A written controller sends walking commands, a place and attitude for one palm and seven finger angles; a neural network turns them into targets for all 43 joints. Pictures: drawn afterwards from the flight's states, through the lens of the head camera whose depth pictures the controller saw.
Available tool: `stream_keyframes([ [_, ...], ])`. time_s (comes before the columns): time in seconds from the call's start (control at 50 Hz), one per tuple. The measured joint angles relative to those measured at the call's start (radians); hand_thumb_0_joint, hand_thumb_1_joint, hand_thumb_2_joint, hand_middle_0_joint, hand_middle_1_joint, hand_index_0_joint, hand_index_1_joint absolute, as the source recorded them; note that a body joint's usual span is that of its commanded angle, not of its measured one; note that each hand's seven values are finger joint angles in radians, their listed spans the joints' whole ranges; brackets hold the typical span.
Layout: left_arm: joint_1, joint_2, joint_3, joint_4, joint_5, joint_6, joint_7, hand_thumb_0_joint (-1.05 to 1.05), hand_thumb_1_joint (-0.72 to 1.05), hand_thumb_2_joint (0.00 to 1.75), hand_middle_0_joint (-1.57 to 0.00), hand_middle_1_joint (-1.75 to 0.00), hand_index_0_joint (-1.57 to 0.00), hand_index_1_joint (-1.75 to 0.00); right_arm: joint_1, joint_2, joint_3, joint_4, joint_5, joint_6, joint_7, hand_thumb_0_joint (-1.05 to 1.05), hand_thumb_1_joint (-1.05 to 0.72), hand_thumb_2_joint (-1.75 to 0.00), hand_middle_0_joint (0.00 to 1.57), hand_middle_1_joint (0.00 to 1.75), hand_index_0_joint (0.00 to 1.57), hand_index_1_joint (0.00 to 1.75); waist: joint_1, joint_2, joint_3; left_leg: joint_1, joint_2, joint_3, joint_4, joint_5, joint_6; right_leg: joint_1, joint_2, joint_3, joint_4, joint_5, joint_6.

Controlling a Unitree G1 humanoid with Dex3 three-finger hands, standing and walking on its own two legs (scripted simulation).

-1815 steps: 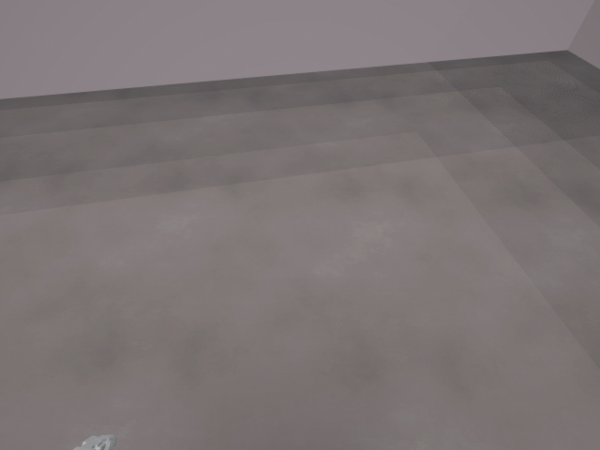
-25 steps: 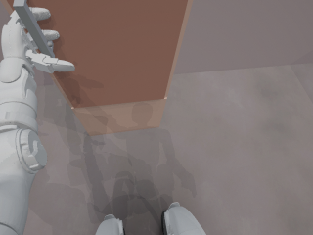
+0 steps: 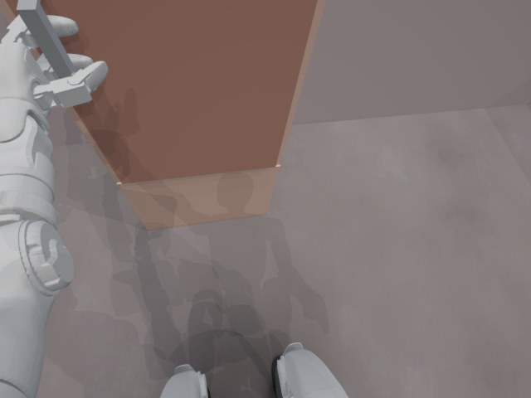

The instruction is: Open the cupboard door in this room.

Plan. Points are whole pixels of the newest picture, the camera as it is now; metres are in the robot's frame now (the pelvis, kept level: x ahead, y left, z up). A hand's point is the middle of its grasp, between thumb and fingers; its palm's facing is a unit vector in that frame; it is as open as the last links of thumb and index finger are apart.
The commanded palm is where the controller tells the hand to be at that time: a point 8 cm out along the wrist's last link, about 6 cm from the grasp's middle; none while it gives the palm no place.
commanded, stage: close the thumb around the handle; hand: left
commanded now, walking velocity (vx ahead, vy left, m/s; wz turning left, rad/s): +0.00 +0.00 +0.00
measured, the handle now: (60, 48) +0.59 +0.21 +0.11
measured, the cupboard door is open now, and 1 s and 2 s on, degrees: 0 26 43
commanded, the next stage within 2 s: pull the door open along its arc in 0.24 s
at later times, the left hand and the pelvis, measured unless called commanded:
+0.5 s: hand (81, 80) +0.54 +0.18 +0.11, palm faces +0.04 -1.00 -0.01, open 5.4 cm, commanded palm +0.50 +0.22 +0.10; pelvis +0.00 +0.00 +0.00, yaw +0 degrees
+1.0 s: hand (134, 169) +0.40 +0.11 +0.11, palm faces +0.39 -0.92 +0.06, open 5.5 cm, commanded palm +0.33 +0.15 +0.10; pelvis +0.02 -0.01 +0.02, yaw +1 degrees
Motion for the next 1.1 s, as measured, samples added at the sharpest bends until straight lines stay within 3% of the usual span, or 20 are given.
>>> stream_keyframes([
  [0.14,0.017,-0.021,-0.012,-0.022,-0.009,-0.004,0.004,0.01,0.67,0.81,-0.39,-1.32,-0.38,-1.32,0.002,0.003,-0.004,0.005,-0.002,0.004,0.004,0.00,-0.90,-0.90,0.20,0.30,0.21,0.30,0.009,0.003,-0.005,0.008,-0.003,0.000,0.000,-0.005,0.002,0.010,-0.002,0.000,-0.003,-0.004,0.003],
  [0.22,0.021,-0.042,-0.017,-0.023,-0.006,-0.004,0.002,0.01,0.77,0.85,-0.40,-1.33,-0.39,-1.34,-0.001,0.005,-0.005,0.007,-0.002,0.007,0.006,0.00,-0.90,-0.90,0.20,0.30,0.21,0.30,0.011,0.005,-0.010,0.015,-0.004,0.000,-0.001,-0.007,0.003,0.017,-0.003,0.000,-0.004,-0.006,0.004],
  [0.4,0.031,-0.044,-0.009,-0.024,0.002,-0.007,0.030,0.01,0.78,0.85,-0.38,-1.34,-0.38,-1.34,-0.012,0.007,-0.006,-0.005,-0.003,0.004,0.009,0.00,-0.90,-0.90,0.20,0.30,0.21,0.30,0.007,0.007,-0.010,0.019,-0.003,0.004,0.000,-0.008,0.002,0.017,-0.003,0.005,0.002,-0.008,0.004],
  [0.52,0.078,-0.065,-0.008,-0.069,-0.016,-0.013,0.022,0.01,0.79,0.84,-0.38,-1.34,-0.37,-1.35,-0.005,0.007,-0.012,-0.007,0.001,0.009,0.012,0.00,-0.90,-0.90,0.20,0.30,0.21,0.30,0.021,0.007,-0.014,0.034,-0.001,0.011,-0.010,-0.007,0.001,0.026,0.000,0.012,-0.003,-0.006,0.002],
  [0.64,0.208,-0.132,-0.028,-0.193,-0.063,-0.015,0.015,0.01,0.78,0.82,-0.38,-1.35,-0.37,-1.35,0.003,0.006,-0.024,-0.019,0.015,0.024,0.017,0.01,-0.90,-0.90,0.20,0.30,0.21,0.30,0.051,0.006,-0.027,0.088,0.000,0.025,-0.042,-0.005,0.001,0.069,0.002,0.024,-0.023,-0.006,0.001],
  [0.76,0.416,-0.242,-0.094,-0.410,-0.118,0.006,0.038,0.01,0.76,0.78,-0.38,-1.35,-0.37,-1.35,-0.014,0.010,-0.043,-0.041,0.035,0.025,0.025,0.01,-0.91,-0.90,0.20,0.30,0.20,0.30,0.091,0.007,-0.045,0.171,-0.004,0.037,-0.091,0.003,0.000,0.143,-0.001,0.033,-0.059,-0.003,0.001],
  [0.8,0.483,-0.314,-0.121,-0.503,-0.142,0.024,0.107,0.01,0.75,0.77,-0.38,-1.35,-0.37,-1.35,-0.027,0.014,-0.053,-0.044,0.037,0.013,0.029,0.01,-0.91,-0.90,0.20,0.30,0.20,0.30,0.114,0.009,-0.049,0.197,-0.005,0.037,-0.105,0.006,-0.001,0.170,-0.002,0.033,-0.072,-0.002,0.002],
  [0.84,0.547,-0.403,-0.154,-0.602,-0.142,0.033,0.227,0.01,0.74,0.76,-0.38,-1.35,-0.37,-1.35,-0.051,0.019,-0.059,-0.040,0.033,-0.005,0.038,0.01,-0.91,-0.90,0.20,0.30,0.20,0.30,0.135,0.008,-0.051,0.219,-0.009,0.034,-0.115,0.009,-0.002,0.193,-0.006,0.030,-0.080,-0.002,0.003],
  [0.9,0.638,-0.522,-0.221,-0.735,-0.086,0.048,0.415,0.01,0.73,0.77,-0.37,-1.35,-0.38,-1.35,-0.097,0.030,-0.064,-0.039,0.015,-0.027,0.053,0.01,-0.91,-0.90,0.20,0.30,0.20,0.30,0.157,0.006,-0.053,0.246,-0.017,0.028,-0.126,0.013,-0.004,0.220,-0.014,0.023,-0.083,-0.006,0.002],
  [0.98,0.746,-0.632,-0.331,-0.859,0.013,0.094,0.623,-0.01,0.73,0.77,-0.38,-1.35,-0.39,-1.35,-0.167,0.052,-0.064,-0.045,-0.010,-0.035,0.060,0.01,-0.91,-0.90,0.20,0.30,0.20,0.30,0.181,0.004,-0.053,0.290,-0.026,0.022,-0.142,0.019,-0.007,0.262,-0.022,0.016,-0.084,-0.012,-0.002],
  [1.04,0.829,-0.685,-0.413,-0.931,0.064,0.137,0.709,-0.02,0.74,0.78,-0.38,-1.35,-0.39,-1.35,-0.212,0.072,-0.056,-0.055,-0.022,-0.025,0.050,0.01,-0.91,-0.90,0.20,0.30,0.20,0.30,0.196,0.002,-0.050,0.334,-0.030,0.019,-0.163,0.026,-0.011,0.301,-0.026,0.013,-0.091,-0.015,-0.006],
  [1.1,0.921,-0.719,-0.494,-1.006,0.089,0.173,0.745,-0.01,0.73,0.77,-0.38,-1.35,-0.39,-1.35,-0.245,0.091,-0.048,-0.069,-0.027,-0.012,0.037,0.01,-0.91,-0.90,0.20,0.30,0.20,0.30,0.206,0.003,-0.043,0.382,-0.031,0.016,-0.186,0.033,-0.017,0.346,-0.027,0.009,-0.102,-0.017,-0.012],
])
